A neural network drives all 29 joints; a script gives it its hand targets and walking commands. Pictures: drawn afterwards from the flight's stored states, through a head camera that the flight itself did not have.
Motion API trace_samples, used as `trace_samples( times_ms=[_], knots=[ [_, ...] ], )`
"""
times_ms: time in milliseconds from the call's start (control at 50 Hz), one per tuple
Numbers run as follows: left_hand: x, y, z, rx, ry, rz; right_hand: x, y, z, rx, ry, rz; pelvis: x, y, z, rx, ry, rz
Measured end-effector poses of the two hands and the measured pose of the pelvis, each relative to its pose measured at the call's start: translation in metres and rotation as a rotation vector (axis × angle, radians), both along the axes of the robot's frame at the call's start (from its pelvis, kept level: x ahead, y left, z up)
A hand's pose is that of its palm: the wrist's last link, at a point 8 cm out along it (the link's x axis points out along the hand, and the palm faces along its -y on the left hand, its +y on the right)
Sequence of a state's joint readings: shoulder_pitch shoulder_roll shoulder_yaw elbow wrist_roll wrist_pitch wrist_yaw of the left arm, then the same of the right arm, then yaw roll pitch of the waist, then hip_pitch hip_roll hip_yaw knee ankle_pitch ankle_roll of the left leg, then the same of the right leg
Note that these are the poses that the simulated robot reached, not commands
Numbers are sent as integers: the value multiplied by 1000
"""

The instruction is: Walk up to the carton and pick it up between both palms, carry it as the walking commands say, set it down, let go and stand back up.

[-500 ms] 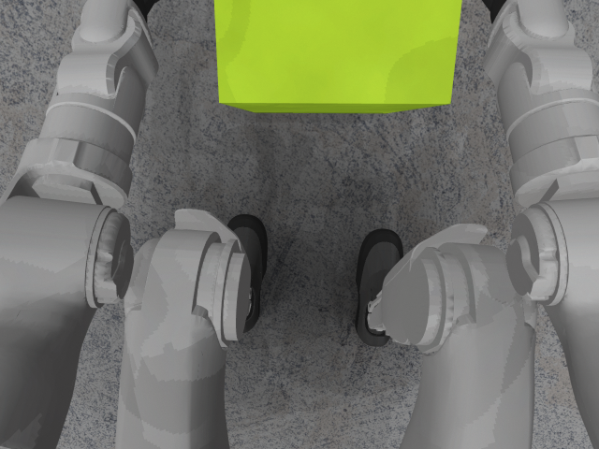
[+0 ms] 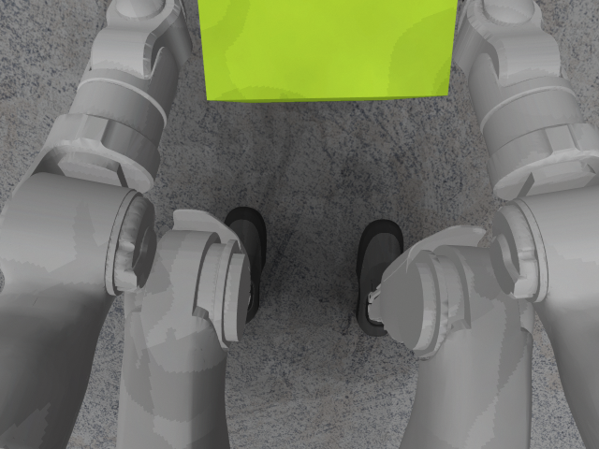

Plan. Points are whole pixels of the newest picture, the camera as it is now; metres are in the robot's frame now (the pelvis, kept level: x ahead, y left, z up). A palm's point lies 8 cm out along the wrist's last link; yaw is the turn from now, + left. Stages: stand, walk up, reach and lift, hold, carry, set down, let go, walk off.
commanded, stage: reach and lift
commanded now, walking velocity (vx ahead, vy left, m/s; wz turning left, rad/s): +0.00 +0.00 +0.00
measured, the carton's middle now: out of the picture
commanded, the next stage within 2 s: none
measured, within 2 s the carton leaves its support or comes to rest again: leaves its support in 0.58 s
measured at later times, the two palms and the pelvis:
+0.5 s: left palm out of the picture +0.54 +0.17 -0.19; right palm out of the picture +0.56 -0.12 -0.19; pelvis +0.00 +0.00 -0.02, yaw -1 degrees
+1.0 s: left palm out of the picture +0.53 +0.17 -0.13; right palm out of the picture +0.55 -0.12 -0.13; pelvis -0.02 +0.02 +0.01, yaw -2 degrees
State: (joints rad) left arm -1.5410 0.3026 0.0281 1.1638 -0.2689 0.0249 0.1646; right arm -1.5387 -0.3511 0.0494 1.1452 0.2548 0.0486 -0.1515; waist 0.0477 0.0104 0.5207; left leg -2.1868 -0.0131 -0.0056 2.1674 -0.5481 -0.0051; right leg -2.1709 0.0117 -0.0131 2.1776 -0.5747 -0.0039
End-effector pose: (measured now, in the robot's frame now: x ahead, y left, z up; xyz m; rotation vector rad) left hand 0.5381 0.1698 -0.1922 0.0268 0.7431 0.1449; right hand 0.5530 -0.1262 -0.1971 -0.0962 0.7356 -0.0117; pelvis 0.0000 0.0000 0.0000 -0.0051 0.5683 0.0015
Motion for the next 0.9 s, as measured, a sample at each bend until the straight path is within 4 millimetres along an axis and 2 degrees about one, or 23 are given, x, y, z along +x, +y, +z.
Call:
trace_samples(
  times_ms=[140, 380, 540, 680, 900],
  knots=[
    [-3, 0, 0, -9, -2, 24, -1, 3, 0, -6, -1, -11, -1, 1, -2, 2, -9, -10],
    [2, 2, 2, -20, 32, 14, 1, 3, 1, 23, 24, -16, -4, 5, -25, 5, -41, -18],
    [3, 3, 3, -24, 40, 8, 6, 4, 5, -5, 32, 19, -2, 3, -21, 10, -60, -24],
    [-8, 5, 15, -4, 29, 74, 8, 12, 22, 2, 13, 2, -1, 4, -14, 6, -72, -38],
    [-11, 4, 51, -58, -28, 87, -2, 10, 64, -8, -37, -31, -13, 15, 2, -16, -105, -34]
  ],
)
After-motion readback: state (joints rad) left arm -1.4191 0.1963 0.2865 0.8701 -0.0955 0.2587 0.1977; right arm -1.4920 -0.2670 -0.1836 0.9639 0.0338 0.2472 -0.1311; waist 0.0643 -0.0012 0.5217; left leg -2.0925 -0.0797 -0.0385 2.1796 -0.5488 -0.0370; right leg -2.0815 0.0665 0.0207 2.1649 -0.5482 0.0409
